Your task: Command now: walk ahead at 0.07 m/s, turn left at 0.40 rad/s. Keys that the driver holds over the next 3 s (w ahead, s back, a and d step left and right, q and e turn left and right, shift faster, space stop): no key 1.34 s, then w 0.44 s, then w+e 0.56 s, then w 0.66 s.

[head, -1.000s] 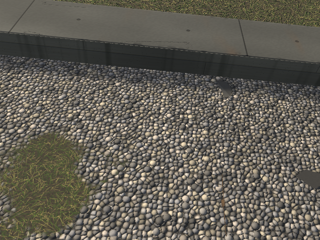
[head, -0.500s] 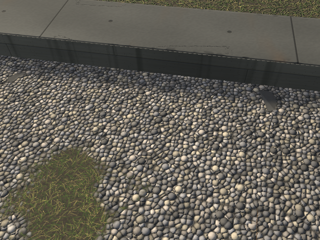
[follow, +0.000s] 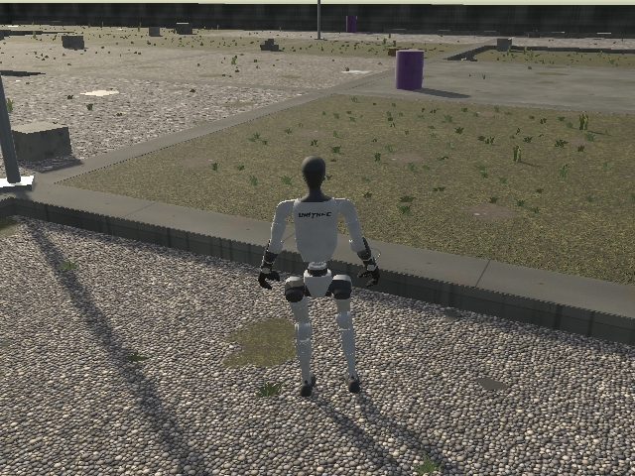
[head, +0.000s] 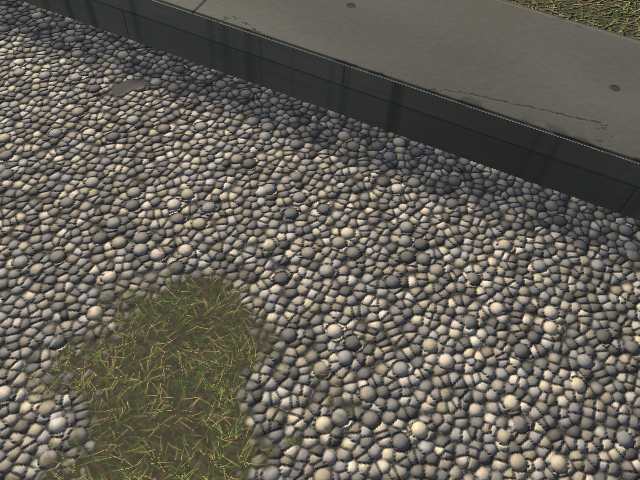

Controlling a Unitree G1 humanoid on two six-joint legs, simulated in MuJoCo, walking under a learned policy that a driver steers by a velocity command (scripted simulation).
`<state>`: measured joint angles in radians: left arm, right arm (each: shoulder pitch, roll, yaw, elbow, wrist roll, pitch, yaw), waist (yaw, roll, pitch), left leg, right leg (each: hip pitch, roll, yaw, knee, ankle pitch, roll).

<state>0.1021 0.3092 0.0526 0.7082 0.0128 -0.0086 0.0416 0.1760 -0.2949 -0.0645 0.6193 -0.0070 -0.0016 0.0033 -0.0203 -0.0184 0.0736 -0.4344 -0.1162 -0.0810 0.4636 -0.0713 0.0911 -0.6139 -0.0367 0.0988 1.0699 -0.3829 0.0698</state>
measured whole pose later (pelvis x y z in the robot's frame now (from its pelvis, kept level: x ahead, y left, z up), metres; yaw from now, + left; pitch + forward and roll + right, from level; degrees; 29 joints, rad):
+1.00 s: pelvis +0.08 -0.07 +0.00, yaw +4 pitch -1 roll +0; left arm 0.22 0.22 0.02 0.80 0.01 -0.03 0.01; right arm 0.19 -0.21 -0.05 0.73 -0.01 0.02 -0.03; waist 0.00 0.00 0.03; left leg -0.27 -0.04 -0.12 0.56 -0.27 -0.01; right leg -0.19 0.02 0.00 0.55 -0.34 -0.02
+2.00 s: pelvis +0.28 +0.00 +0.01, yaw +0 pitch +1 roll +1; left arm 0.15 0.27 0.05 0.85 -0.02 -0.06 -0.02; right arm 0.38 -0.21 -0.02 1.01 -0.01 -0.10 -0.01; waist -0.05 -0.05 0.00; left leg 0.09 -0.06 0.11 0.16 -0.27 0.05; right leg -0.71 -0.09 0.04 0.76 0.05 -0.03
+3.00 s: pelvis +0.87 -0.06 +0.02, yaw -17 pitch +2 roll +1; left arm 0.14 0.29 0.04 0.74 0.00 -0.08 0.00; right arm 0.35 -0.27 -0.03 0.86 0.01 -0.10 0.01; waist -0.06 -0.05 0.01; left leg -0.07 -0.07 0.02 0.22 -0.18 0.06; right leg -0.67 -0.11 0.05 0.75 -0.03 0.01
